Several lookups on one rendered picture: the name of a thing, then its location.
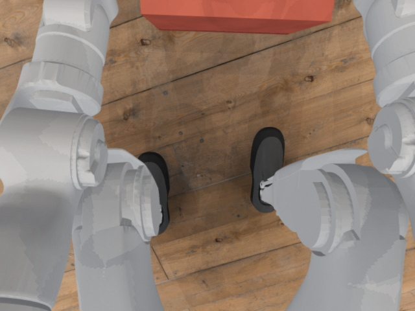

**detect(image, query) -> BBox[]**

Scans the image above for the carton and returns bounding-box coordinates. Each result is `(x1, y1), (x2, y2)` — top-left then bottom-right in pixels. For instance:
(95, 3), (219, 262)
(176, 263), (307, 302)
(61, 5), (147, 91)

(140, 0), (335, 34)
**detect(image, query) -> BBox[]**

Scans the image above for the left robot foot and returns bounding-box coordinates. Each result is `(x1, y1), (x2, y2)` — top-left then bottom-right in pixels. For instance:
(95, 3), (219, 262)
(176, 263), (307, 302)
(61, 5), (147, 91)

(138, 152), (170, 235)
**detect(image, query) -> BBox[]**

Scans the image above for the robot left forearm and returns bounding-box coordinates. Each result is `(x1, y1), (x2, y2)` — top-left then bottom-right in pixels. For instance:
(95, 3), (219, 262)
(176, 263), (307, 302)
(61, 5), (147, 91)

(0, 0), (119, 125)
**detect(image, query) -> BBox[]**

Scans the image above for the robot left upper arm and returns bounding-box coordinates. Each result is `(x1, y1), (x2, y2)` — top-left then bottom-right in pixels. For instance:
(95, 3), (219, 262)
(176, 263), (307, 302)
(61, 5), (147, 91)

(0, 108), (108, 311)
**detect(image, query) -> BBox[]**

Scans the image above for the robot right forearm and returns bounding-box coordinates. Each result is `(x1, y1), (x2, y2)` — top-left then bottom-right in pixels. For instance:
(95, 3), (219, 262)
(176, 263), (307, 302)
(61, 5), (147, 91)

(353, 0), (415, 108)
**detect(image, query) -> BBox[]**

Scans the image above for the robot right upper arm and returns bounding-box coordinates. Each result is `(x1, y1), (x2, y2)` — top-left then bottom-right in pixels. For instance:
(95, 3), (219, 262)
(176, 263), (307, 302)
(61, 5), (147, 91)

(367, 97), (415, 243)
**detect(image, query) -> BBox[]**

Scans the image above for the left robot thigh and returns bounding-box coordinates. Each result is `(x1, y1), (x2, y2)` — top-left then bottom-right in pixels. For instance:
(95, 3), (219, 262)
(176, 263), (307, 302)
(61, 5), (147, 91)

(72, 162), (164, 311)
